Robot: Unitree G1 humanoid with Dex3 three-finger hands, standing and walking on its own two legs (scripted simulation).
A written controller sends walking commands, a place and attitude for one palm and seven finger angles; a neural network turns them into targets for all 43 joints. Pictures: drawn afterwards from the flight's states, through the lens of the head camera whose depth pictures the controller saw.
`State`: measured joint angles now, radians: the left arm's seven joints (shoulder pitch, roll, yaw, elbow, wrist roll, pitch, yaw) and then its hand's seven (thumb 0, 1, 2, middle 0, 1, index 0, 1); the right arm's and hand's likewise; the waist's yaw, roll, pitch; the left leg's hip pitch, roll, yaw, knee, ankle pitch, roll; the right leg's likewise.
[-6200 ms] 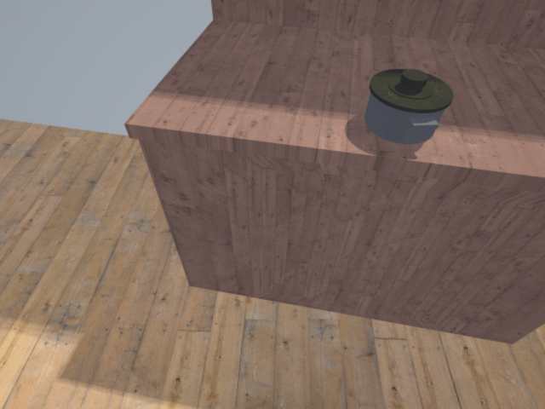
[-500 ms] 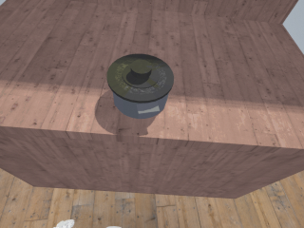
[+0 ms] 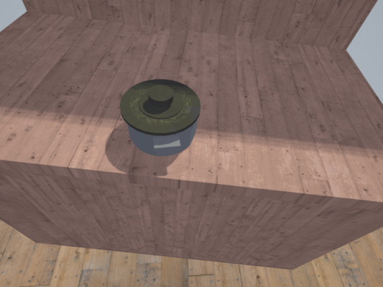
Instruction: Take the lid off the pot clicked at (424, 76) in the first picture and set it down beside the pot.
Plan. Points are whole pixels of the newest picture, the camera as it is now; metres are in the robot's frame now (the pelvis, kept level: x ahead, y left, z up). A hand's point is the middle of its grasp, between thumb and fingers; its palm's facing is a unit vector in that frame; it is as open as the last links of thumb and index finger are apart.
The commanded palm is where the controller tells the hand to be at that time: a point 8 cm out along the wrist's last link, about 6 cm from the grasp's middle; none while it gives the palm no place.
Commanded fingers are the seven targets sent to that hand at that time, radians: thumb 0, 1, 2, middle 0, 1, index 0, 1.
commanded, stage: come to a stop and stand still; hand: left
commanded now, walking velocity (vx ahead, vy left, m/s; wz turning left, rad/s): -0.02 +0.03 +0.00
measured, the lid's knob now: (160, 95) +0.45 +0.12 +0.15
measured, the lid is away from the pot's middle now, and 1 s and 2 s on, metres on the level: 0.00 0.00 0.00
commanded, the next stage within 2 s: look again from close up in 0.84 s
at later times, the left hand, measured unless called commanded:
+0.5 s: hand out of the picture +0.02 +0.20 -0.17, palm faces +0.01 -0.97 -0.26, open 7.4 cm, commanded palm none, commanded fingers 0.00 0.90 0.90 -0.20 -0.30 -0.20 -0.30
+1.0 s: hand out of the picture +0.02 +0.17 -0.18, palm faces +0.00 -0.98 -0.18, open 7.4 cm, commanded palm none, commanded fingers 0.00 0.90 0.90 -0.20 -0.30 -0.20 -0.30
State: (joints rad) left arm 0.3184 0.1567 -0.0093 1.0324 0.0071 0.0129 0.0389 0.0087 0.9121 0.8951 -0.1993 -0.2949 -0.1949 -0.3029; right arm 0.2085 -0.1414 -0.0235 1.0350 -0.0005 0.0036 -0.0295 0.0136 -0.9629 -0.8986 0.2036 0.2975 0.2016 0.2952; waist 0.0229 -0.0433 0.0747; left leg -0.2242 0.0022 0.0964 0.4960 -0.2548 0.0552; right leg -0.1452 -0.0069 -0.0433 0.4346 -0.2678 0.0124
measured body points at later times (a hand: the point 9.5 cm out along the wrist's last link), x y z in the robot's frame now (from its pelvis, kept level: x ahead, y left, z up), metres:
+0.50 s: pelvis +0.00 +0.00 -0.01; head +0.01 -0.01 +0.44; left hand +0.02 +0.25 -0.15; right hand +0.05 -0.23 -0.16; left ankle +0.01 +0.08 -0.74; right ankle -0.02 -0.13 -0.74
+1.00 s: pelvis +0.01 -0.01 +0.00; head +0.04 +0.01 +0.45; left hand +0.02 +0.22 -0.16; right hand +0.02 -0.23 -0.15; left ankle +0.01 +0.08 -0.74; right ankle -0.02 -0.13 -0.74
